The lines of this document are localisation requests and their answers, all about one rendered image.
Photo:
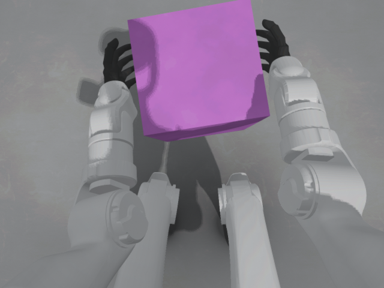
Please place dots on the right robot hand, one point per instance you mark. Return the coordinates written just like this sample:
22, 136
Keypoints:
276, 46

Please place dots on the robot left upper arm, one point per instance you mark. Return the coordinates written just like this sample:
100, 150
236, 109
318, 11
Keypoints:
103, 230

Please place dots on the left robot hand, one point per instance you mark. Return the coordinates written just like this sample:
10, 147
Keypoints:
113, 66

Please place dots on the carton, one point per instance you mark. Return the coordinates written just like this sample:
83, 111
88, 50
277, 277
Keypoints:
198, 71

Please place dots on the robot right shin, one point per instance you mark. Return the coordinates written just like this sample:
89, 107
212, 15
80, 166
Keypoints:
253, 187

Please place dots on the robot right thigh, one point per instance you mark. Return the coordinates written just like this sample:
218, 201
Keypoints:
251, 261

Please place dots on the robot right forearm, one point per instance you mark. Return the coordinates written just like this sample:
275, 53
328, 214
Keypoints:
301, 115

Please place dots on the robot right upper arm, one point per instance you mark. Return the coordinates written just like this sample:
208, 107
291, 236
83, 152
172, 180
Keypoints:
327, 199

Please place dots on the robot left forearm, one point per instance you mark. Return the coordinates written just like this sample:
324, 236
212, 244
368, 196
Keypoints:
110, 144

